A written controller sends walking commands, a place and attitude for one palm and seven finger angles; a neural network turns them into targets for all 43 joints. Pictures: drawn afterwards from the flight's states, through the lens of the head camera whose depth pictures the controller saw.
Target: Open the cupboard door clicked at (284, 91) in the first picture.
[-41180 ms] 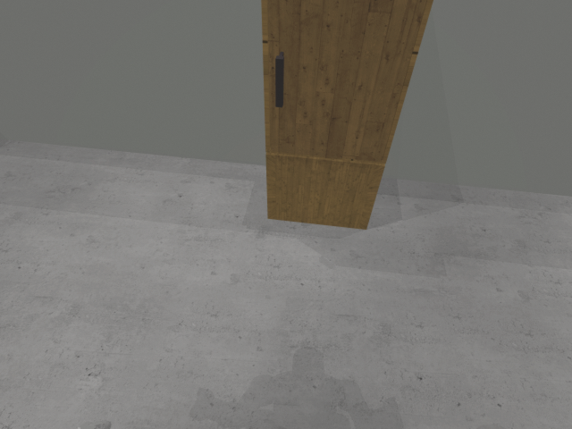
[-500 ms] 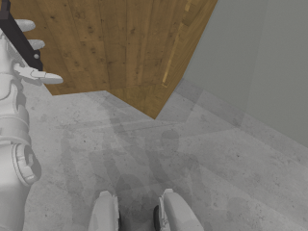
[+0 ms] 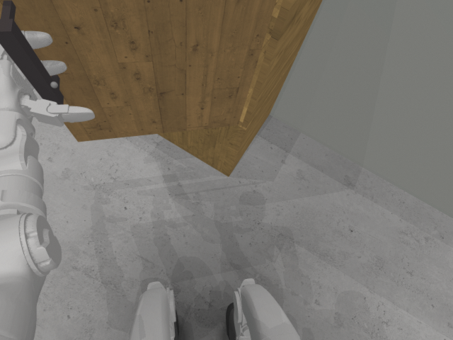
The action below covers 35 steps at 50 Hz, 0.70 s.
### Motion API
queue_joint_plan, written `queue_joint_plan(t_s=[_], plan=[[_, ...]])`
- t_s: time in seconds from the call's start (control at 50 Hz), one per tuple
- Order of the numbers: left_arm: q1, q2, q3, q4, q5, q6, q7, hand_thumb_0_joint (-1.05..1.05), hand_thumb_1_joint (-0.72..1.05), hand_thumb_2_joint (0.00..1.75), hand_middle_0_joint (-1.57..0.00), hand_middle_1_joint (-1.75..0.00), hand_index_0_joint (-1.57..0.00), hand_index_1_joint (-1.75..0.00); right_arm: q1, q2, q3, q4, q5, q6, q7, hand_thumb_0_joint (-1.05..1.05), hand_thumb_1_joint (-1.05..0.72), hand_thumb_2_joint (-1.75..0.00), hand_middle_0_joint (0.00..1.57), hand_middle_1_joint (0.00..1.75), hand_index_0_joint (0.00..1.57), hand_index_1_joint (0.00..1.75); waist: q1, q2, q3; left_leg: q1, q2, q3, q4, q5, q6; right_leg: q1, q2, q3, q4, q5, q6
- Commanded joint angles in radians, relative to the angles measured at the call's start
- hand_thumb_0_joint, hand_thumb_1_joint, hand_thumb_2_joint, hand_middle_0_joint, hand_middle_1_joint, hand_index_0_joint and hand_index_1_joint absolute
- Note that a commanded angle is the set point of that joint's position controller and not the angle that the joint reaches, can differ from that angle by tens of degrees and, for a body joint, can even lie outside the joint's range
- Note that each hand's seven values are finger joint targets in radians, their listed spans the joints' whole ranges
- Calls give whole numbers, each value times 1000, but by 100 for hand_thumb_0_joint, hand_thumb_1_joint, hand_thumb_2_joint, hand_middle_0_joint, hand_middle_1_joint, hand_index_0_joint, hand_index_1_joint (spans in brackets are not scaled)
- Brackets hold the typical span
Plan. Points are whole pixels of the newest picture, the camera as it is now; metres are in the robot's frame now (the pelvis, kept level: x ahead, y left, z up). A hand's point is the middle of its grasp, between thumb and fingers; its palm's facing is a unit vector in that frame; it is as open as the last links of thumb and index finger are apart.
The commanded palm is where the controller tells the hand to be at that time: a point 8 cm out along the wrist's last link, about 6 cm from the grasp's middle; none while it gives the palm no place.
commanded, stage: close the thumb around the handle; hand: left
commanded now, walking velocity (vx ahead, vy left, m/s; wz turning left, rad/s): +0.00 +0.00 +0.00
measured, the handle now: (34, 59) +0.56 +0.27 +0.07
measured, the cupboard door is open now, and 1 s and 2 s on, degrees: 42 49 80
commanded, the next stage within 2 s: pull the door open along its arc in 0.56 s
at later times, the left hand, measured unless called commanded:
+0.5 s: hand (48, 89) +0.51 +0.24 +0.06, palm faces +0.12 -0.99 -0.01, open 5.9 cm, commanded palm +0.49 +0.27 +0.06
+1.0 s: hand (54, 113) +0.47 +0.23 +0.06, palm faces +0.11 -0.99 -0.01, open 6.1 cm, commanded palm +0.40 +0.27 +0.06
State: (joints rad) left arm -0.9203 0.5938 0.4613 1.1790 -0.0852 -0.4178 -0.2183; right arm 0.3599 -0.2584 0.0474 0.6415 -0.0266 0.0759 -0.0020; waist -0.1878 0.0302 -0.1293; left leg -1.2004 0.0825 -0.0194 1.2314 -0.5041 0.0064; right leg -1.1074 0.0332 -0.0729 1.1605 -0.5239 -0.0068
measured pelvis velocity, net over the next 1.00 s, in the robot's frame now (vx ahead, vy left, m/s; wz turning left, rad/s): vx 0.01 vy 0.01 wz -0.01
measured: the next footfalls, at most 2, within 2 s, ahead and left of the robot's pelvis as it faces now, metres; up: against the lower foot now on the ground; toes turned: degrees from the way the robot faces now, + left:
none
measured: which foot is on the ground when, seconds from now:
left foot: down 0.00-1.00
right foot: down 0.00-1.00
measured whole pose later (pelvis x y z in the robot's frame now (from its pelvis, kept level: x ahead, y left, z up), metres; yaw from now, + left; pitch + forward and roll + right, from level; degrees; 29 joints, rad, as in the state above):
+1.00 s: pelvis +0.01 +0.01 +0.02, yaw +0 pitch +24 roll -3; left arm -0.60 0.44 0.42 0.90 -0.17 -0.44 -0.22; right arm 0.37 -0.24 0.02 0.61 0.00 0.10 0.02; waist -0.14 0.03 -0.15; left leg -1.07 0.08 0.02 1.16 -0.50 0.01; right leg -1.00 0.03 -0.04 1.10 -0.51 0.00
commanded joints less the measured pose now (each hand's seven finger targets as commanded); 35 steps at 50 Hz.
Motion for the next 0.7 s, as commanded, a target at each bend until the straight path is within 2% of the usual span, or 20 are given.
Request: queue_joint_plan(t_s=[0.0, 0.08, 0.12, 0.18, 0.24, 0.28, 0.34, 0.36, 0.4, 0.42, 0.44, 0.46, 0.48, 0.52, 0.56, 0.6, 0.62, 0.64, 0.66, 0.68], plan=[[-420, 258, 29, -223, -10, -82, -16, 0, -5, 49, -33, -125, -33, -125, 190, -196, -71, -29, 0, -11, -14, 0, -90, -90, 20, 30, 20, 30, -9, 167, -520, 507, -34, -51, -101, 418, 25, 151, 29, 35, -133, 345, -11], [-401, 245, 19, -224, -11, -76, -24, 0, 17, 59, -35, -127, -35, -127, 187, -193, -72, -33, 3, -9, -15, 0, -90, -90, 20, 30, 20, 30, -1, 186, -532, 517, -35, -46, -103, 437, 23, 159, 27, 34, -132, 363, -9], [-393, 269, 42, -240, -15, -82, -23, 0, 28, 64, -36, -128, -36, -128, 187, -195, -75, -34, 3, -8, -15, 0, -90, -90, 20, 30, 20, 30, 5, 189, -556, 531, -33, -47, -101, 459, 21, 164, 27, 34, -126, 381, -9], [-364, 264, 39, -201, -16, -67, -28, 0, 45, 71, -37, -130, -37, -130, 184, -194, -71, -36, 7, -6, -14, 0, -90, -90, 20, 30, 20, 30, 2, 149, -502, 483, -35, -41, -105, 426, 24, 179, 29, 36, -135, 371, -7], [-391, 252, 32, -241, -19, -76, -28, 0, 62, 78, -38, -132, -38, -132, 182, -192, -74, -37, 6, -7, -15, 0, -90, -90, 20, 30, 20, 30, 3, 177, -535, 521, -34, -44, -104, 443, 23, 167, 28, 36, -133, 375, -7], [-376, 270, 50, -241, -23, -79, -27, 0, 73, 83, -39, -133, -39, -133, 180, -194, -73, -38, 5, -8, -15, 0, -90, -90, 20, 30, 20, 30, 13, 173, -536, 510, -35, -45, -106, 439, 21, 179, 28, 35, -131, 370, -8], [-361, 261, 46, -225, -26, -81, -30, 0, 90, 90, -40, -135, -40, -135, 177, -193, -73, -38, 6, -9, -16, 0, -90, -90, 20, 30, 20, 30, 5, 153, -517, 493, -35, -41, -105, 432, 23, 182, 28, 36, -133, 376, -6], [-354, 270, 49, -223, -21, -80, -31, 0, 90, 90, -40, -135, -40, -135, 176, -194, -72, -39, 7, -9, -15, 0, -90, -90, 20, 30, 20, 30, 13, 161, -510, 491, -36, -41, -109, 421, 21, 182, 27, 36, -135, 363, -8], [-366, 261, 40, -237, -21, -85, -35, 0, 90, 90, -40, -135, -40, -135, 177, -194, -72, -39, 7, -9, -16, 0, -90, -90, 20, 30, 20, 30, 10, 174, -516, 520, -34, -50, -112, 431, 19, 159, 29, 32, -130, 352, -13], [-377, 238, 17, -239, -19, -85, -35, 0, 90, 90, -40, -135, -40, -135, 172, -192, -73, -37, 9, -9, -15, 0, -90, -90, 20, 30, 20, 30, 7, 202, -510, 539, -32, -51, -114, 430, 16, 133, 28, 29, -133, 339, -12], [-405, 204, -8, -243, -20, -84, -32, 0, 90, 90, -40, -135, -40, -135, 174, -191, -75, -32, 7, -10, -15, 0, -90, -90, 20, 30, 20, 30, -10, 192, -503, 559, -29, -61, -116, 424, 15, 102, 29, 22, -135, 318, -12], [-416, 206, -4, -237, -23, -85, -30, 0, 90, 90, -40, -135, -40, -135, 174, -193, -76, -28, 6, -11, -16, 0, -90, -90, 20, 30, 20, 30, -8, 193, -494, 554, -29, -64, -118, 404, 14, 96, 29, 21, -140, 297, -12], [-401, 236, 21, -219, -24, -82, -24, 0, 90, 90, -40, -135, -40, -135, 176, -199, -76, -26, 5, -10, -18, 0, -90, -90, 20, 30, 20, 30, -4, 180, -492, 547, -29, -65, -120, 396, 14, 101, 29, 23, -142, 291, -13], [-404, 250, 36, -247, -19, -94, -15, 0, 90, 90, -40, -135, -40, -135, 175, -199, -77, -31, 2, -13, -18, 0, -90, -90, 20, 30, 20, 30, 9, 204, -535, 569, -30, -65, -120, 420, 13, 108, 27, 24, -134, 303, -14], [-419, 195, -12, -249, -14, -96, -10, 0, 90, 90, -40, -135, -40, -135, 172, -193, -75, -29, 0, -14, -14, 0, -90, -90, 20, 30, 20, 30, -4, 205, -513, 583, -29, -71, -125, 416, 10, 86, 28, 17, -136, 288, -15], [-408, 201, -2, -225, -14, -98, -6, 0, 90, 90, -40, -135, -40, -135, 177, -197, -75, -27, -1, -16, -13, 0, -90, -90, 20, 30, 20, 30, -8, 178, -500, 565, -30, -70, -122, 401, 15, 89, 30, 19, -140, 283, -16], [-411, 227, 9, -218, -9, -97, -5, 0, 90, 90, -40, -135, -40, -135, 174, -199, -74, -26, 0, -14, -15, 0, -90, -90, 20, 30, 20, 30, -3, 177, -498, 549, -30, -70, -125, 391, 14, 96, 28, 20, -139, 280, -15], [-436, 219, -3, -231, -5, -99, -4, 0, 90, 90, -40, -135, -40, -135, 174, -198, -75, -25, -1, -14, -16, 0, -90, -90, 20, 30, 20, 30, -12, 183, -501, 557, -29, -72, -125, 391, 14, 91, 28, 21, -139, 280, -14], [-386, 262, 37, -224, -1, -100, -4, 0, 90, 90, -40, -135, -40, -135, 176, -201, -75, -32, 0, -12, -16, 0, -90, -90, 20, 30, 20, 30, 16, 184, -514, 551, -32, -68, -129, 397, 12, 117, 28, 21, -138, 284, -17], [-360, 252, 32, -244, -5, -102, -8, 0, 90, 90, -40, -135, -40, -135, 172, -199, -76, -39, 0, -11, -15, 0, -90, -90, 20, 30, 20, 30, 18, 187, -539, 560, -34, -62, -128, 418, 15, 137, 28, 24, -136, 310, -16]])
